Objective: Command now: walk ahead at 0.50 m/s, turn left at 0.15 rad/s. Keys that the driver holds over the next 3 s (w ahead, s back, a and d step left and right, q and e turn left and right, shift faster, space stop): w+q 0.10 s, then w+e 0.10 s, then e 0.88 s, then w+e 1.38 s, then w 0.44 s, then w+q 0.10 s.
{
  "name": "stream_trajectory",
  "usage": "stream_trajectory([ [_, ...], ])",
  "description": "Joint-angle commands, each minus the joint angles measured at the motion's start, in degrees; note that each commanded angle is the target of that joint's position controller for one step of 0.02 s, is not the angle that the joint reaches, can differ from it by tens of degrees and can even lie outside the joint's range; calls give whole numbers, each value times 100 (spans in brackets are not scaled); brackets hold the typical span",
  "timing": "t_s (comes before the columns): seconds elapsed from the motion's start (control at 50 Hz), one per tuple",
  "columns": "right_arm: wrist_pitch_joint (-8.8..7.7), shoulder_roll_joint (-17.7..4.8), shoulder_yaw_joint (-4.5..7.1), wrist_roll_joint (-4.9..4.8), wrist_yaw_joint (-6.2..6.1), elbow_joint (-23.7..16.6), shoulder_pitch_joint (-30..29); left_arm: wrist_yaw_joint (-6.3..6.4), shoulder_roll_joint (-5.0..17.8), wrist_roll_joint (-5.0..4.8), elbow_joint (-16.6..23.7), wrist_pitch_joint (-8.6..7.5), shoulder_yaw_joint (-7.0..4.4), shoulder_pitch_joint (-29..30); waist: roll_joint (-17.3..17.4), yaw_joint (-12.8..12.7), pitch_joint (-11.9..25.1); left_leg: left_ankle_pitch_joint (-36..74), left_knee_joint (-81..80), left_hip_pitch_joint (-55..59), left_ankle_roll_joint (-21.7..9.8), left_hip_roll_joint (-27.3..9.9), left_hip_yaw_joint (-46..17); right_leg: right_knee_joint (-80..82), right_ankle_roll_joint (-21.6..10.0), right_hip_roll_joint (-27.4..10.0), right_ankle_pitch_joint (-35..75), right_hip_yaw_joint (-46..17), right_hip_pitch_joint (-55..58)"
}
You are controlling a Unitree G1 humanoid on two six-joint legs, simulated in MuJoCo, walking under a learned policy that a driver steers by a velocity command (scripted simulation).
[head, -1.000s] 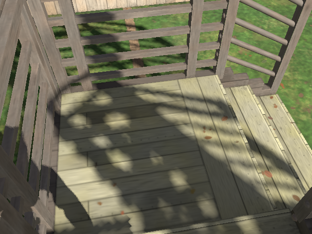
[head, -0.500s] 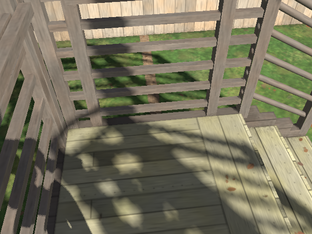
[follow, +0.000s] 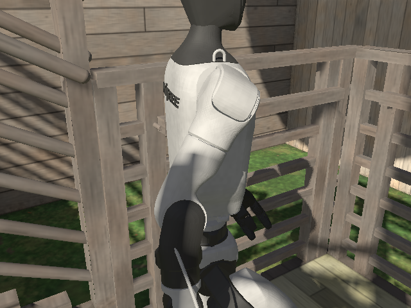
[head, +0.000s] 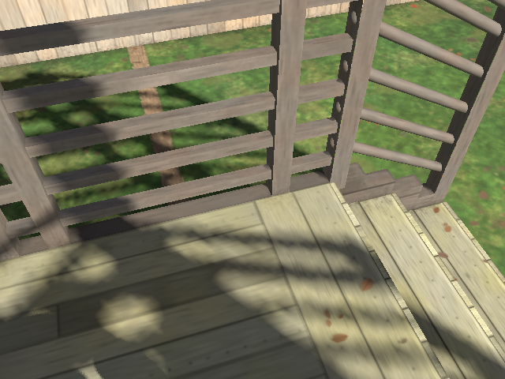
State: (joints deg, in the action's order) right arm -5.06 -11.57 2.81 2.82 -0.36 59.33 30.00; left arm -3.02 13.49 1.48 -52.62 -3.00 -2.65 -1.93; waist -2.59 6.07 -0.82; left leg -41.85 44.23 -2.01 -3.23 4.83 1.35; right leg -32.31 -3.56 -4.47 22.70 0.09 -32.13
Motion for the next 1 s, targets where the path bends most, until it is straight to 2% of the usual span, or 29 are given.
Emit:
stream_trajectory([
  [0.02, 89, -454, 24, 54, -133, 41, 550, 40, 177, -100, 604, -150, 20, 1172, 555, 417, -1038, 3513, -310, -66, -826, -1135, -1484, 1069, 115, -37, -275, -108, -155],
  [0.04, 85, -278, -67, -25, -190, 62, 603, 45, 187, -59, 535, -209, 9, 812, 225, 323, -883, 3675, 228, -74, -789, -1032, -1470, 1610, 124, -89, 128, -166, 363],
  [0.08, 154, -548, -47, -49, -218, 61, 366, 171, 444, 42, -195, -207, -132, -1355, -222, -683, -101, 4687, 2391, -606, -796, -785, -1199, 2228, 75, 32, 703, 221, 2625],
  [0.1, 190, -697, 38, -142, -170, 105, 370, 180, 815, 139, -502, -155, -236, -2193, -263, -1042, 272, 2756, 3837, -1969, -705, -410, -1004, 1693, 71, -326, 915, 4, 4352],
  [0.12, 155, -385, 84, -500, -213, 121, 984, 154, 1188, 210, -726, -183, -269, -2926, -1043, -895, 1263, -1026, 6188, -3691, -356, 200, -731, -684, -233, -1490, 4310, -724, 6384],
  [0.14, 141, -660, 55, -609, -327, -101, 909, 90, 1090, 76, -698, -169, -255, -3074, -965, -1058, 1960, -409, 6310, -5034, -371, -195, -769, -1076, -543, -2046, 3541, -1360, 7401],
  [0.16, 142, -720, 34, -439, -306, -323, 201, 124, 1109, 24, -613, -122, -319, -2937, -994, -1328, 1963, 78, 6298, -5852, -411, -443, -625, -437, -1068, -2079, 438, -1859, 7158],
  [0.18, 143, -617, 22, -255, -234, -459, -516, 235, 918, 87, -549, -95, -305, -2666, -750, -1324, 1368, 572, 6162, -6123, -296, -551, -289, 522, -1319, -1942, -2086, -2244, 6004],
  [0.2, 127, -754, 79, -73, -106, -551, -855, 316, 611, 40, -373, -142, -158, -2146, -193, -1063, 750, 1560, 4817, -5515, -193, -809, -402, 1068, -1248, -1719, -2771, -2167, 4534],
  [0.22, 121, -578, 83, 51, -30, -537, -1066, 363, 491, 61, -446, -222, -105, -1982, -91, -844, 241, 1879, 4292, -5109, -106, -915, -540, 1057, -1349, -1709, -1656, -2275, 3530],
  [0.24, 204, -309, 11, 36, 34, -643, -1321, 399, 395, 17, -503, -267, -43, -1803, 197, -491, -389, 2178, 2943, -4460, 114, -1065, -442, 1394, -1209, -1355, -727, -1719, 2211],
  [0.28, 212, 56, -113, 28, 129, -642, -1240, 393, 482, 40, -481, -322, -58, -1645, -185, -284, -223, 2802, 1313, -3067, 323, -892, -187, 1526, -1067, -798, 676, -1048, 1364],
  [0.32, 121, -58, -146, -136, 146, -685, -1247, 344, 428, -41, -376, -303, -73, -1363, -612, -189, 34, 3759, -34, -1936, 268, -571, -29, 1371, -813, -329, 1087, -502, 1058],
  [0.38, 135, -305, -113, -181, 65, -748, -1642, 300, 552, -191, -350, -245, -149, -1519, -309, -281, 127, 4306, -625, -1449, 179, -432, -100, 1150, -656, -350, 360, -828, 1355],
  [0.44, -17, -603, 8, -104, -36, -562, -1231, 385, 521, -144, -359, -134, -173, -1561, 126, -127, 134, 4702, -1410, -381, 90, -432, -241, 103, -397, 22, -558, -1015, 1328],
  [0.46, -90, -935, 85, -118, -77, -526, -854, 376, 314, -171, -282, -145, -141, -1934, 520, -123, 441, 6321, -1492, 255, 35, -1064, -667, -784, -214, 471, -1737, -766, 1125],
  [0.48, -74, -1415, 191, -69, -73, -694, -644, 457, -110, -224, -290, -77, -56, -2742, 1657, -323, 1397, 8336, -1341, 1266, -699, -2936, -2062, -2657, -88, 1061, -5165, -214, 579],
  [0.5, 92, -1300, 186, -278, -110, -837, -839, 470, 322, -138, -221, 61, -149, -2616, 1559, -214, 1882, 7739, -1604, 1149, -1123, -3278, -2674, -3470, -43, 1117, -6480, -103, 103],
  [0.54, 284, -861, 73, -231, -221, -1062, -1553, 341, 401, 23, -49, 215, -202, -1880, 843, -381, 1009, 5468, -2178, 194, -1102, -2708, -2157, -3794, 57, 697, -5817, -192, -292],
  [0.58, 340, -731, 72, -154, -329, -1148, -2018, 248, 276, 43, -28, 322, -179, -1824, 1245, -657, 427, 5018, -2589, -844, -885, -2258, -1317, -3436, 204, 445, -5329, -120, 128],
  [0.66, 319, -751, 118, -152, -355, -1131, -2037, 271, 92, 44, 76, 516, -68, -1786, 1019, -813, 495, 4729, -2701, -1530, -938, -2198, -611, -2928, 281, 396, -4870, 152, 656],
  [0.8, 431, -1065, 276, -133, -29, -1251, -2376, 43, 411, -21, 627, 650, -69, -1046, 996, -788, 647, 2791, -2319, -2097, -350, -2219, 25, -762, -68, 473, -4231, 438, 1966],
  [0.82, 484, -1036, 281, -148, -23, -1251, -2308, 56, 483, 3, 612, 620, -98, -1100, 766, -808, 557, 2484, -2013, -2372, -102, -2124, 144, -288, -145, 543, -4074, 390, 2287],
  [0.84, 569, -938, 294, -107, -3, -1178, -2039, 68, 621, 46, 645, 557, -117, -1096, 63, -796, 318, 2014, -1236, -2715, 233, -1864, 505, 626, -255, 246, -4098, -307, 2347],
  [0.86, 628, -507, 203, -194, 20, -1448, -1742, 114, 1440, 67, 903, 508, -255, -867, -1909, -604, 142, 794, 270, -3818, 726, -869, 1101, 1747, -755, -1476, -3813, -2902, 2288],
  [0.88, 711, -870, 262, -100, -37, -1575, -2353, 167, 1672, 42, 905, 500, -351, -1224, -1084, -1007, -47, 880, 939, -3661, 666, -707, 115, 2118, -1168, -1778, -3493, -3356, 1466],
  [0.9, 768, -790, 245, -207, -41, -1600, -2377, 218, 1440, 28, 827, 476, -293, -1007, -755, -720, -207, 1383, 1145, -3482, 612, -773, -208, 1951, -1090, -1323, -3641, -2779, 1332],
  [0.94, 704, -791, 261, -219, -12, -1428, -2034, 231, 1184, -44, 970, 439, -236, -473, -718, -434, -75, 2172, 1128, -3357, 501, -726, -300, 1792, -792, -684, -3559, -2055, 1616],
  [1.0, 683, -864, 292, -209, 16, -1310, -1898, 182, 1053, -85, 1018, 382, -213, -680, -227, -477, 410, 2334, 1518, -3298, 453, -645, -328, 1456, -880, -633, -1855, -1872, 2347],
])
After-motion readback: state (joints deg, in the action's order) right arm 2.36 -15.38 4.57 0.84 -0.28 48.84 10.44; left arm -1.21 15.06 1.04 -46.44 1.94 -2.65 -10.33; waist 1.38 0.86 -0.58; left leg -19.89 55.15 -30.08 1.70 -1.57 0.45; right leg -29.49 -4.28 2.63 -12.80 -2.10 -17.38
